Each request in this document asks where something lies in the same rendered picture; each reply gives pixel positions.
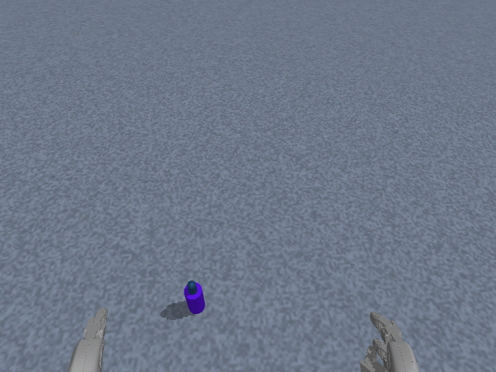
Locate bottle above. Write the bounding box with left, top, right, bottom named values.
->
left=184, top=281, right=205, bottom=314

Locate left robot hand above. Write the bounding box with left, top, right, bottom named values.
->
left=67, top=308, right=108, bottom=372

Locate right robot hand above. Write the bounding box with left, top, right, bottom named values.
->
left=360, top=312, right=419, bottom=372

